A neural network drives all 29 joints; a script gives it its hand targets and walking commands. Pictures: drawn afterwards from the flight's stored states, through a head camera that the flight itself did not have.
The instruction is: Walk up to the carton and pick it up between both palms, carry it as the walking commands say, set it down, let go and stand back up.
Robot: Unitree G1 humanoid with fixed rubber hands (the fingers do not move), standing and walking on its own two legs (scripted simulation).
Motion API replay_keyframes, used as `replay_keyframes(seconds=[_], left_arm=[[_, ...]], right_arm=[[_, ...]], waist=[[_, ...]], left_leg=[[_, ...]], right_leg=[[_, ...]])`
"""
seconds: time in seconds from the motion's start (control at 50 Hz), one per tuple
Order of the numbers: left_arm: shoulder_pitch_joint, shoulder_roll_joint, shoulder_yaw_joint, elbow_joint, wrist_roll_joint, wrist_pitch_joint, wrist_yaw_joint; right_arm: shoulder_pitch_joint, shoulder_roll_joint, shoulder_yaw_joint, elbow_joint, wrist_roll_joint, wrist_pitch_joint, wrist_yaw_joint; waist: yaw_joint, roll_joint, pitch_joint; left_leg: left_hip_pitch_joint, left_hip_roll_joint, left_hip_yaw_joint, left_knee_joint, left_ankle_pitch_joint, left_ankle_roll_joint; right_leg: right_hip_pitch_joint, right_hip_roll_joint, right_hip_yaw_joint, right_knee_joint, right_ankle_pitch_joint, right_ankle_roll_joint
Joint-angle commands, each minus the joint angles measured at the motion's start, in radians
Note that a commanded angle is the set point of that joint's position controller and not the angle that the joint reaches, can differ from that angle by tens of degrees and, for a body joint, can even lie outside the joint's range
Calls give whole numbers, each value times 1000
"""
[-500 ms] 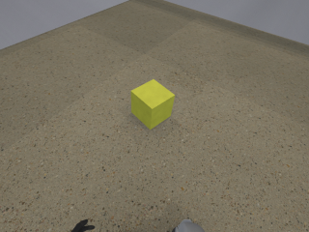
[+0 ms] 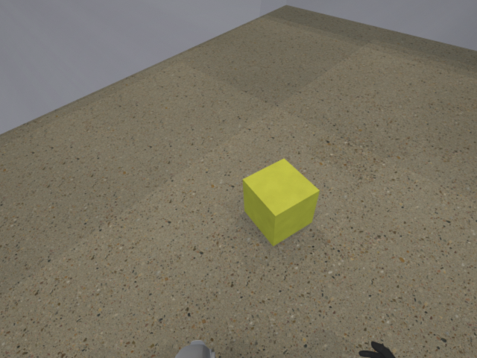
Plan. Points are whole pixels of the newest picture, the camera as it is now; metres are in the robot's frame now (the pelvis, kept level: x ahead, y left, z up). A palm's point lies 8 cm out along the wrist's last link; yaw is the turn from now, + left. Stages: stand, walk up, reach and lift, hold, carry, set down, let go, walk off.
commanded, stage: walk up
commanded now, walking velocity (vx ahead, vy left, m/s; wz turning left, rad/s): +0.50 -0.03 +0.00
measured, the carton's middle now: (278, 201) +0.94 -0.06 -0.66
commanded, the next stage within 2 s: none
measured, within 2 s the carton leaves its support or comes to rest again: neither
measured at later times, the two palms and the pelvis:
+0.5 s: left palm (151, 258) +0.36 +0.26 -0.14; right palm out of the picture +0.12 -0.20 -0.11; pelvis +0.23 +0.03 +0.00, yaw +0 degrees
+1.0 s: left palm (163, 268) +0.33 +0.22 -0.13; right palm (372, 223) +0.48 -0.26 -0.14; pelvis +0.38 -0.02 +0.00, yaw +0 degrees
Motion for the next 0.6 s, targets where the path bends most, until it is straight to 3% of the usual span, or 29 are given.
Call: replay_keyframes(seconds=[0.0,0.04,0.06,0.08,0.1,0.12,0.14,0.16,0.18,0.22,0.24,0.28,0.34,0.5,0.56,0.58], left_arm=[[8,147,22,-27,-1,0,4],[35,165,26,-16,1,7,10],[36,171,25,-12,1,11,14],[24,174,23,-7,-2,15,15],[8,169,17,-2,-5,21,12],[25,134,2,6,-1,23,12],[45,88,6,-21,-1,24,10],[55,108,24,-46,14,32,11],[-8,121,28,-60,13,33,4],[-73,72,26,-66,6,37,-10],[-68,62,28,-61,9,51,-16],[-65,60,33,-62,15,72,-28],[-157,66,35,-93,17,90,-39],[-433,54,12,-180,-7,100,-63],[-443,77,17,-191,-1,95,-61],[-397,81,21,-173,4,82,-51]], right_arm=[[-84,-16,9,-71,4,-17,-3],[-104,-19,8,-87,-3,-28,-8],[-87,-22,7,-91,-5,-34,-12],[-24,-33,4,-80,-9,-42,-17],[100,-55,-6,-42,-11,-51,-26],[278,-118,-26,14,-19,-61,-40],[471,-292,-68,45,-36,-64,-63],[501,-344,-73,48,-18,-58,-68],[389,-260,-51,30,-12,-59,-65],[280,-109,-19,27,-17,-75,-59],[264,-67,-9,26,-12,-82,-59],[298,-58,-2,31,-11,-95,-58],[359,-84,-4,40,-8,-102,-64],[443,-121,-21,72,-11,-79,-78],[424,-154,-34,67,-9,-65,-84],[403,-140,-33,70,-9,-64,-80]], waist=[[-13,-227,106],[1,-189,101],[-8,-183,84],[-40,-162,47],[-97,-107,-20],[-159,-22,-139],[-215,240,-216],[-200,206,-281],[-154,138,-195],[-99,99,-48],[-75,116,-31],[-54,135,-43],[-60,135,-23],[-132,167,64],[-123,185,45],[-101,198,14]], left_leg=[[79,-28,65,-96,-24,-3],[68,-33,78,-144,-93,8],[92,-34,75,-172,-118,16],[179,-41,76,-223,-113,22],[342,-68,101,-297,-96,33],[594,-5,22,-292,-137,57],[797,336,-472,-441,-211,90],[762,476,-705,-534,-206,155],[656,405,-583,-515,-179,153],[488,251,-309,-509,-35,130],[446,211,-227,-517,65,111],[432,182,-134,-504,276,106],[433,180,-73,-504,365,117],[448,195,-17,-535,310,122],[461,210,-17,-511,283,102],[455,173,19,-454,232,90]], right_leg=[[-140,-167,84,-157,-14,-115],[-77,-196,110,-111,72,-129],[-55,-208,123,-71,129,-126],[-61,-202,114,18,191,-117],[-100,-163,74,183,267,-102],[-229,-93,34,425,185,-71],[-538,62,16,761,-281,-17],[-608,19,169,946,-329,-21],[-626,-22,211,989,-232,-23],[-615,-66,188,946,-80,-8],[-588,-77,172,918,-36,6],[-551,-58,136,907,14,25],[-572,-56,109,839,78,34],[-500,-25,44,384,144,24],[-420,-13,55,301,105,20],[-336,-3,43,251,102,17]])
